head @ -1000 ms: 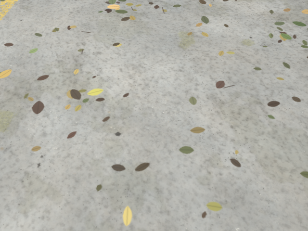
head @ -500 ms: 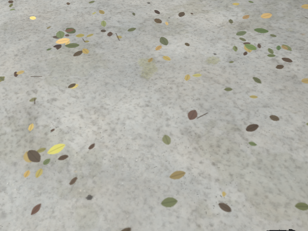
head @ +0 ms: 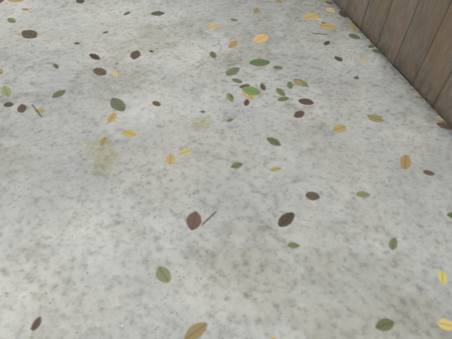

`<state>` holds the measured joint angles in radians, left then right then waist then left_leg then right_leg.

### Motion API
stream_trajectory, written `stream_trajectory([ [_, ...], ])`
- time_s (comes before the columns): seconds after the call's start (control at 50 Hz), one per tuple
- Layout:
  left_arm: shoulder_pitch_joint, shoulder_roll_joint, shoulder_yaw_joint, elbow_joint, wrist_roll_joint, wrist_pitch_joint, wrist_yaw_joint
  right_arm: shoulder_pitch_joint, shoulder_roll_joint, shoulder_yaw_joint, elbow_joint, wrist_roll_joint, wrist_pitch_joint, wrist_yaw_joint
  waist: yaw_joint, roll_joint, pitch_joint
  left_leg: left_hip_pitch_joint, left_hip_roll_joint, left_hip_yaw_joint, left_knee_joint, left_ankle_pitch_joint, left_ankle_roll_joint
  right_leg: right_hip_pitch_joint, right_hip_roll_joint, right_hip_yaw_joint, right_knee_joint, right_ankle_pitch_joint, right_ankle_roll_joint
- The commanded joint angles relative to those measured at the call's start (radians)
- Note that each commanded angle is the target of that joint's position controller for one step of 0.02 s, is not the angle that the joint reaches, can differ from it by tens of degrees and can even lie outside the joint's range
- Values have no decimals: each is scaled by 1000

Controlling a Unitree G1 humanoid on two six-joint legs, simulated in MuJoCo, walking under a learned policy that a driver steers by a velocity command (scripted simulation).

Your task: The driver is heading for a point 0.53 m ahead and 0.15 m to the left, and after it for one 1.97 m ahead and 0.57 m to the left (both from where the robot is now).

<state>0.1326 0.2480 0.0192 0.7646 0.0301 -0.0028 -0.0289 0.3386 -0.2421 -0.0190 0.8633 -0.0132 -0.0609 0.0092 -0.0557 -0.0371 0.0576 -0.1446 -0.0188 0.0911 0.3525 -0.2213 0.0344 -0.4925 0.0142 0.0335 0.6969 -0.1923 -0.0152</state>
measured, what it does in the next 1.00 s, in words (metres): walks ahead, turning left: right foot, then left foot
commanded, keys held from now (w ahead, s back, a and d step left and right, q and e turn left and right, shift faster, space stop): w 0.08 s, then w+q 0.70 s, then q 0.22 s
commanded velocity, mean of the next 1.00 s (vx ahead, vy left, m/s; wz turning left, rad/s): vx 0.38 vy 0.00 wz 0.38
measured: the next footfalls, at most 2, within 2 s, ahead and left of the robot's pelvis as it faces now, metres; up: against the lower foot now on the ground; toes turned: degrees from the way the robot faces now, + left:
right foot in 0.08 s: +0.12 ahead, -0.10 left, +0.00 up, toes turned +0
left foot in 0.64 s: +0.34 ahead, +0.17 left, +0.00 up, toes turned +20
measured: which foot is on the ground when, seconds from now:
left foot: down 0.00-0.08, up 0.10-0.62, down 0.64-1.00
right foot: up 0.00-0.06, down 0.08-0.66, up 0.68-1.00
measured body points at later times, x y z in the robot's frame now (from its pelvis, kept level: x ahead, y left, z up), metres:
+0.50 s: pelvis +0.16 +0.01 +0.00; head +0.18 +0.01 +0.45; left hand +0.12 +0.27 -0.13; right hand +0.34 -0.22 -0.12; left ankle +0.25 +0.16 -0.70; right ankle +0.08 -0.10 -0.74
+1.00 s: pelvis +0.38 +0.13 +0.00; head +0.41 +0.17 +0.45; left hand +0.42 +0.43 -0.12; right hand +0.52 -0.11 -0.12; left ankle +0.30 +0.16 -0.74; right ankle +0.57 +0.05 -0.68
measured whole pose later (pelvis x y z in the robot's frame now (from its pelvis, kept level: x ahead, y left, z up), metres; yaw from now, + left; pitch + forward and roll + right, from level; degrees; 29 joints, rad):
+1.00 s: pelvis +0.38 +0.13 +0.00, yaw +28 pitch +1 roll +0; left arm 0.10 0.26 0.03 0.76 0.03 -0.02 -0.01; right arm 0.37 -0.26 -0.06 0.83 0.00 -0.02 0.00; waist -0.05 -0.04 0.07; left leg -0.11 -0.14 -0.11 0.34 -0.25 0.12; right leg -0.67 -0.07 0.03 0.87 -0.14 0.05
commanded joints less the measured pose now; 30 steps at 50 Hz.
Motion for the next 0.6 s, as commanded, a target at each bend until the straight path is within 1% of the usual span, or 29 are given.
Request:
stream_trajectory([
  [0.02,53,55,4,-34,3,-13,8,-6,-160,-38,-41,6,1,0,44,170,-111,-26,246,-141,-14,488,128,210,6,-60,-108,20,-23],
  [0.04,65,59,4,-29,10,-19,10,-3,-164,-40,-36,7,8,-2,55,150,-102,-51,243,-157,4,287,119,262,5,-68,-177,-8,-38],
  [0.06,101,80,11,-13,18,-24,14,22,-151,-38,-30,-3,15,-3,64,110,-94,-89,224,-170,40,94,107,330,3,-52,-227,-75,-54],
  [0.08,166,120,22,4,25,-32,20,32,-107,-26,-35,-13,17,0,90,8,-96,-167,182,-138,152,-62,87,421,-98,77,-278,-126,-84],
  [0.1,192,209,42,-2,19,-36,28,52,-18,-1,-68,-4,15,11,80,-195,-96,-381,37,-25,373,-284,45,532,-301,391,-421,-285,-164],
  [0.12,280,243,62,22,-9,-29,30,19,-109,-24,-76,-10,25,5,149,-245,-74,-496,-18,-19,565,-433,43,502,-409,575,-515,-361,-268],
  [0.14,255,181,46,23,-11,-32,29,-16,-155,-42,-74,-16,31,7,126,-123,-25,-515,25,-111,652,-353,52,459,-372,520,-521,-395,-263],
  [0.16,210,140,36,21,-9,-40,29,-28,-133,-42,-68,-8,31,13,102,-87,4,-505,42,-140,654,-274,52,404,-333,431,-544,-375,-236],
  [0.18,163,116,31,13,-6,-48,32,-23,-119,-43,-57,-2,29,17,75,-81,2,-477,59,-148,636,-205,45,389,-294,347,-574,-318,-195],
  [0.2,151,97,27,16,-7,-59,39,-14,-112,-45,-47,-8,29,20,64,-81,-7,-456,67,-146,639,-148,33,392,-271,280,-585,-216,-176],
  [0.22,149,87,26,20,-6,-68,42,2,-99,-45,-28,-13,32,22,58,-63,-23,-439,64,-140,661,-102,23,397,-251,215,-584,-112,-167],
  [0.26,170,88,30,34,-10,-83,44,-20,-86,-48,-31,-14,38,26,55,-35,-32,-464,73,-139,673,-42,5,420,-250,138,-592,-16,-166],
  [0.3,195,97,36,50,-12,-90,45,-69,-77,-50,-47,-15,45,31,64,-28,-16,-521,85,-140,659,4,-13,442,-257,92,-611,-8,-171],
  [0.36,228,108,44,71,-11,-92,46,-135,-68,-51,-74,-20,54,39,81,-28,7,-587,97,-134,605,52,-37,474,-272,37,-622,-2,-176],
  [0.42,247,116,49,90,-8,-93,44,-205,-56,-46,-104,-23,57,48,97,-31,26,-588,104,-106,512,101,-40,487,-274,-34,-609,48,-170],
  [0.48,270,124,54,109,-3,-94,41,-284,-50,-40,-145,-23,56,60,115,-42,47,-549,103,-64,402,112,-17,496,-281,-100,-577,114,-158],
  [0.54,279,145,61,123,-1,-89,42,-327,-60,-40,-180,-25,57,68,118,-54,57,-487,84,-8,321,45,27,518,-298,-145,-524,201,-136],
  [0.56,278,155,65,127,0,-85,42,-327,-65,-42,-187,-26,57,68,113,-56,53,-459,70,12,302,10,46,529,-304,-159,-491,268,-129],
  [0.58,269,168,68,128,0,-81,43,-306,-71,-46,-188,-28,56,65,98,-60,37,-406,44,33,283,-31,67,537,-304,-182,-429,410,-119],
  [0.6,263,182,71,131,0,-76,43,-254,-80,-54,-177,-29,54,60,70,-60,-4,-320,2,57,262,-66,90,542,-297,-214,-314,603,-109],
])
